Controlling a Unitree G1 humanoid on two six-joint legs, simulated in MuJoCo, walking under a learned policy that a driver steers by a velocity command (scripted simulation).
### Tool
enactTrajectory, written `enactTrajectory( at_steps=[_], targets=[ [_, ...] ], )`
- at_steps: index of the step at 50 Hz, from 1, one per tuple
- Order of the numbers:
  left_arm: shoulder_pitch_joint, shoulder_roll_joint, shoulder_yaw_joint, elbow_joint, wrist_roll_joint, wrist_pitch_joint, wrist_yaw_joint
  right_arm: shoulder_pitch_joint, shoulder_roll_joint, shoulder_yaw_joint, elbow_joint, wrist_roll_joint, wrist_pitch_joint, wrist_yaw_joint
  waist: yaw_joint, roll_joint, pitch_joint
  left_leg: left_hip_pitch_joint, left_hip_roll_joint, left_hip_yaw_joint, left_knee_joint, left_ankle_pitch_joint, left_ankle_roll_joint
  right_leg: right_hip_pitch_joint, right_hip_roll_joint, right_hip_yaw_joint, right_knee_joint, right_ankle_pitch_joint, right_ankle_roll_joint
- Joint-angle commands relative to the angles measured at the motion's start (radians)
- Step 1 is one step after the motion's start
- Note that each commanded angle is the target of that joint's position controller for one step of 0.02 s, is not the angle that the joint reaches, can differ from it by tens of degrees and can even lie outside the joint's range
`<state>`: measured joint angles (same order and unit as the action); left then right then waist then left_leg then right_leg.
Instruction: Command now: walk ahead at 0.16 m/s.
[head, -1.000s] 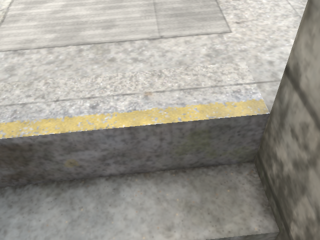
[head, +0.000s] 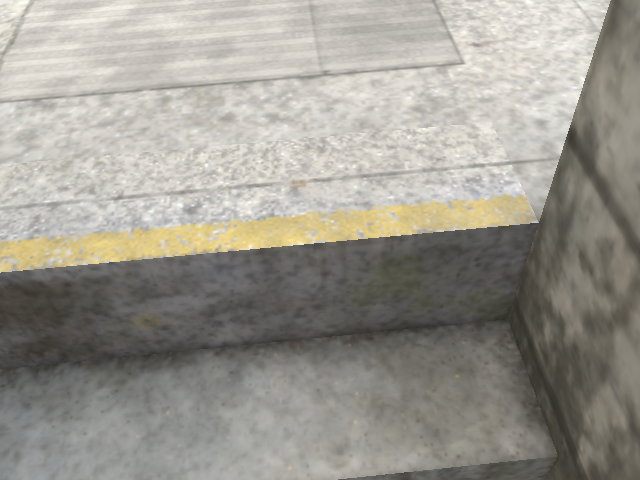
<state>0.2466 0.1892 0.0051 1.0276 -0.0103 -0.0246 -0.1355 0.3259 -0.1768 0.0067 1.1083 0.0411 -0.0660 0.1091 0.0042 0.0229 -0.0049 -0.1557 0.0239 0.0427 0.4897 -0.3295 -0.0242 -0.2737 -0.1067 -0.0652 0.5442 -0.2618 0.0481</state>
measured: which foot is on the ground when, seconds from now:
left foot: down 0.00-1.00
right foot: down 0.00-1.00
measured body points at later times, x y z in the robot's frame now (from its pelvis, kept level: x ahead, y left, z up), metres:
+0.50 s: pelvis -0.02 +0.00 +0.00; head -0.01 -0.02 +0.45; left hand -0.06 +0.19 -0.16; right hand -0.04 -0.20 -0.17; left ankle -0.04 +0.13 -0.73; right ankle +0.01 -0.15 -0.73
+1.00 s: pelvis -0.02 +0.00 +0.00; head -0.01 -0.01 +0.45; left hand -0.05 +0.20 -0.16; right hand -0.07 -0.19 -0.17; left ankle -0.04 +0.13 -0.73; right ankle +0.01 -0.15 -0.73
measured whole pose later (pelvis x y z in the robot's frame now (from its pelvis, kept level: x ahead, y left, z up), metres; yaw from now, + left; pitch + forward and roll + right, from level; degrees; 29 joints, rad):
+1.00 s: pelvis -0.02 +0.00 +0.00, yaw -2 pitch +0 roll +1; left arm 0.34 0.15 -0.03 1.16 0.00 0.00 -0.14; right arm 0.36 -0.13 0.04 1.19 0.02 -0.08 0.11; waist 0.03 0.01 0.02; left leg -0.19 0.04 0.07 0.52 -0.33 -0.02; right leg -0.31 -0.09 -0.03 0.55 -0.24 0.04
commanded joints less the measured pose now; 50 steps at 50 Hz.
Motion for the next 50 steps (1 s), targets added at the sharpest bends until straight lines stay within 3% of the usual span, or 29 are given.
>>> enactTrajectory(
  at_steps=[1,10,23,24,25,26,28,29,37,41,50],
  targets=[
    [0.076,0.038,-0.011,0.011,0.008,0.008,-0.019,0.071,-0.055,-0.002,-0.012,0.0,-0.004,0.004,0.011,-0.043,0.069,-0.081,0.029,-0.037,-0.114,0.132,0.016,0.026,-0.022,0.024,-0.084,0.126,-0.047],
    [0.123,0.054,-0.023,0.064,0.01,0.01,-0.019,0.077,-0.051,0.006,0.017,-0.014,0.0,0.004,0.018,-0.045,0.099,-0.064,0.018,-0.016,-0.128,0.111,0.022,0.003,-0.01,0.022,-0.092,0.084,-0.042],
    [0.166,0.02,-0.036,0.113,0.012,0.012,-0.015,0.077,-0.04,0.021,0.05,-0.02,-0.003,-0.003,0.028,-0.047,0.102,-0.089,0.02,0.004,-0.105,0.082,0.024,-0.025,-0.006,0.034,-0.088,0.066,-0.043],
    [0.151,0.041,-0.029,0.106,0.01,0.014,-0.013,0.069,-0.028,0.022,0.051,-0.021,-0.007,0.003,0.025,-0.062,0.105,-0.085,0.027,-0.005,-0.097,0.085,0.023,-0.04,-0.006,0.033,-0.091,0.051,-0.042],
    [0.165,0.011,-0.037,0.117,0.011,0.013,-0.015,0.078,-0.042,0.022,0.055,-0.018,-0.005,-0.002,0.028,-0.037,0.097,-0.084,0.02,0.005,-0.102,0.08,0.021,-0.034,-0.005,0.037,-0.089,0.062,-0.045],
    [0.151,0.032,-0.03,0.109,0.01,0.014,-0.013,0.071,-0.026,0.024,0.056,-0.02,-0.008,0.003,0.026,-0.058,0.106,-0.09,0.028,-0.005,-0.095,0.082,0.02,-0.041,-0.005,0.034,-0.091,0.047,-0.044],
    [0.17,0.005,-0.037,0.122,0.009,0.013,-0.015,0.077,-0.04,0.024,0.063,-0.019,-0.007,-0.001,0.03,-0.027,0.099,-0.098,0.022,0.007,-0.098,0.067,0.019,-0.032,-0.004,0.04,-0.089,0.054,-0.047],
    [0.155,0.03,-0.029,0.115,0.007,0.014,-0.013,0.067,-0.024,0.026,0.062,-0.022,-0.01,0.004,0.027,-0.056,0.107,-0.102,0.03,-0.004,-0.091,0.07,0.019,-0.041,-0.003,0.036,-0.091,0.04,-0.046],
    [0.138,0.028,-0.027,0.116,0.009,0.011,-0.012,0.055,-0.029,0.025,0.066,-0.021,-0.013,0.006,0.028,-0.041,0.097,-0.116,0.033,-0.001,-0.08,0.049,0.021,-0.04,0.003,0.04,-0.094,0.03,-0.048],
    [0.169,0.035,-0.03,0.142,0.0,0.025,-0.015,0.106,-0.009,0.029,0.094,-0.013,-0.008,0.021,0.025,-0.047,0.136,-0.122,0.029,0.003,-0.108,-0.079,0.011,-0.062,-0.013,0.068,-0.156,-0.137,-0.045],
    [0.118,0.058,-0.015,0.097,0.015,0.014,0.009,0.108,-0.001,0.029,0.075,-0.026,-0.027,-0.001,0.016,-0.041,0.106,-0.113,0.051,-0.015,-0.088,-0.089,0.063,-0.074,-0.032,0.095,-0.14,-0.147,-0.094]
  ],
)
